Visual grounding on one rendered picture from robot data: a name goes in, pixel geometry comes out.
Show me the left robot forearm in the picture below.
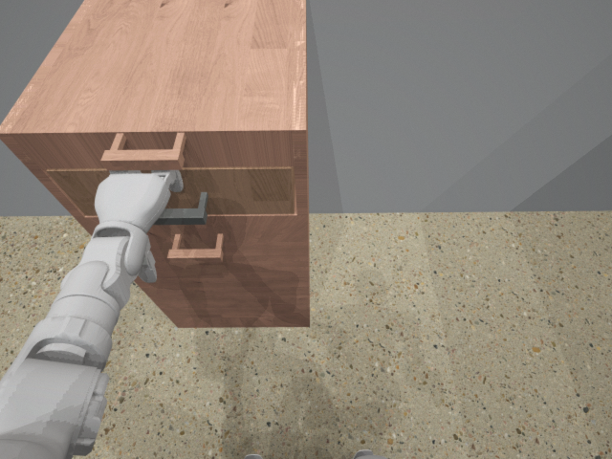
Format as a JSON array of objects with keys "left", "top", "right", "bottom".
[{"left": 0, "top": 221, "right": 148, "bottom": 401}]

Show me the handle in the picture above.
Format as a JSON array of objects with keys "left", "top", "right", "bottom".
[
  {"left": 167, "top": 249, "right": 223, "bottom": 263},
  {"left": 154, "top": 192, "right": 208, "bottom": 225},
  {"left": 100, "top": 149, "right": 185, "bottom": 170}
]

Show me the cabinet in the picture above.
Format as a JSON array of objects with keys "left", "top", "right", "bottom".
[{"left": 0, "top": 0, "right": 310, "bottom": 328}]

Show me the drawer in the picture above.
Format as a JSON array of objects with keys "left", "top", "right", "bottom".
[{"left": 46, "top": 166, "right": 295, "bottom": 216}]

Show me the robot left hand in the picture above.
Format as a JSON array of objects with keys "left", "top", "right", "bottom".
[{"left": 95, "top": 170, "right": 184, "bottom": 283}]

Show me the left robot upper arm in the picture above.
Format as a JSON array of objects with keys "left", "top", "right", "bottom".
[{"left": 0, "top": 358, "right": 110, "bottom": 459}]

